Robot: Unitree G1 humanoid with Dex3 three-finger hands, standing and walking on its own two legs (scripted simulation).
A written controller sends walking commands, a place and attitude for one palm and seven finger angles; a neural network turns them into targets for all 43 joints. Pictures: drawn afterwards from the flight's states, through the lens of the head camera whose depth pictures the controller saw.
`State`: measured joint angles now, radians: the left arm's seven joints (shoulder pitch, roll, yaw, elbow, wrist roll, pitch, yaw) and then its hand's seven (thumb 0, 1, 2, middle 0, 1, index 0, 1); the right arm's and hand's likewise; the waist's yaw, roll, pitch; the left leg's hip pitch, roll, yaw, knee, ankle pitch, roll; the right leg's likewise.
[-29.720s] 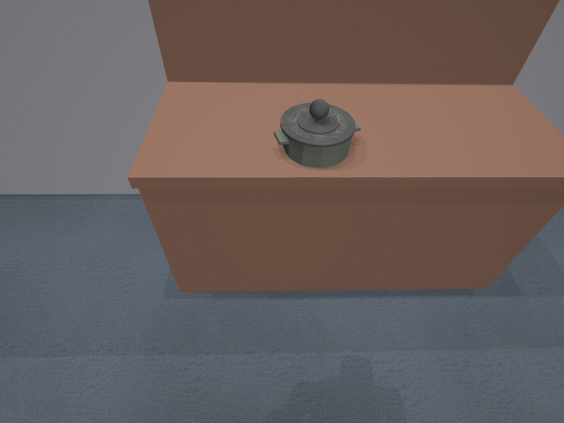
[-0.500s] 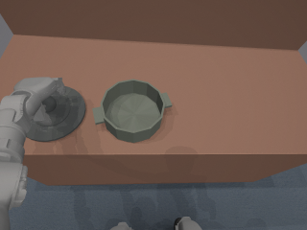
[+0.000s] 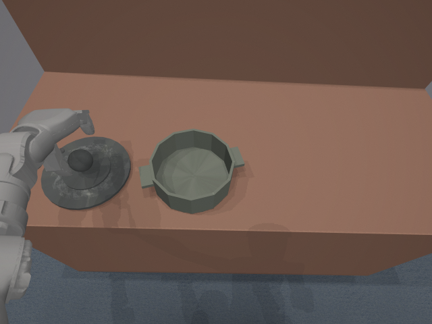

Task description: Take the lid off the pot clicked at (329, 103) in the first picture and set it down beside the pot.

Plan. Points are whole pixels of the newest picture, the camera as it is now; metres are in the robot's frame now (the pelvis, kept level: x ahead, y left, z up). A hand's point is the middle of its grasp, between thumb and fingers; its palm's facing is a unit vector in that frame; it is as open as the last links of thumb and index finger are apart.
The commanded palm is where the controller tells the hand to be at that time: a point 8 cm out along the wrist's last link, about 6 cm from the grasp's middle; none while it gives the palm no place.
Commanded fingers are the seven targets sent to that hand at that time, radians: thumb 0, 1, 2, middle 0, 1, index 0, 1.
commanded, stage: raise the empty hand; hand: left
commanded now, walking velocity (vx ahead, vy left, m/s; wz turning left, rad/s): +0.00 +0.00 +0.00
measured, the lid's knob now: (80, 160) +0.46 +0.31 -0.05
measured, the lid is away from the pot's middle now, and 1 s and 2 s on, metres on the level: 0.26 0.26 0.26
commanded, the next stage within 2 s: draw the hand back to the body in 0.50 s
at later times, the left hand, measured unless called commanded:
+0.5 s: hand (46, 135) +0.42 +0.30 +0.10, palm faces -0.40 -0.06 -0.91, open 11.0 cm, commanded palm +0.43 +0.29 +0.15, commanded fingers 0.00 0.03 0.56 -0.32 -0.91 -0.32 -0.91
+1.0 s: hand (44, 149) +0.39 +0.29 +0.10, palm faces -0.37 -0.05 -0.93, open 11.0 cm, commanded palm +0.37 +0.29 +0.15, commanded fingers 0.00 0.03 0.56 -0.32 -0.91 -0.32 -0.91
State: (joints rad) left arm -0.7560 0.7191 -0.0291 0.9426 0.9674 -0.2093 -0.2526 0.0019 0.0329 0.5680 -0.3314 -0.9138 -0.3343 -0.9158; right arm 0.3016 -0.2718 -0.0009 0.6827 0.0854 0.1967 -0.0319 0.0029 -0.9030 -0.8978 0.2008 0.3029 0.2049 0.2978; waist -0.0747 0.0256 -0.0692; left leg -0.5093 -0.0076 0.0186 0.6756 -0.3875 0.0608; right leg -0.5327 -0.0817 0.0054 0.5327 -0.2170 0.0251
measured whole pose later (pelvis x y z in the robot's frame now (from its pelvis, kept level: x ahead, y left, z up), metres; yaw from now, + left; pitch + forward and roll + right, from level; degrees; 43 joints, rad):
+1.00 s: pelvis +0.00 -0.01 +0.01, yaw +1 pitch +7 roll -2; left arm -0.60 0.73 0.02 0.69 0.89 -0.20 -0.35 0.00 0.03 0.57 -0.33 -0.91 -0.33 -0.92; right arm 0.25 -0.28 0.00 0.65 0.09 0.20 -0.01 0.01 -0.90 -0.90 0.20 0.30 0.20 0.30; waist -0.04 0.04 -0.02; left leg -0.33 -0.02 0.00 0.54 -0.33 0.05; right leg -0.36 -0.09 -0.01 0.42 -0.18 0.04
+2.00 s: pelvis +0.02 -0.06 +0.02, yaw +2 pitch -2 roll -1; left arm 0.08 0.36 0.30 -0.06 -0.04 -0.04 0.11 0.01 0.70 0.83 -0.23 -0.43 -0.23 -0.43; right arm 0.18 -0.25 0.03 0.68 0.04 -0.09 -0.09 0.01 -0.90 -0.90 0.20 0.30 0.20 0.30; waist 0.03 0.06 0.01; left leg -0.09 0.05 -0.02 0.46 -0.34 -0.02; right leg -0.16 -0.04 -0.05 0.44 -0.24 0.03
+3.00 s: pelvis +0.00 -0.05 +0.01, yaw +2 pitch -4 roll -1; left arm 0.52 0.35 0.28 -0.53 -0.03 -0.07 0.11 0.02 0.89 0.90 -0.21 -0.30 -0.21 -0.30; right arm 0.18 -0.22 0.04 0.62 0.02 -0.14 -0.09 0.01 -0.90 -0.90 0.20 0.30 0.21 0.30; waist 0.07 0.05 0.02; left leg -0.11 0.03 -0.01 0.54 -0.36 -0.01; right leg -0.17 -0.06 -0.04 0.49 -0.25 0.04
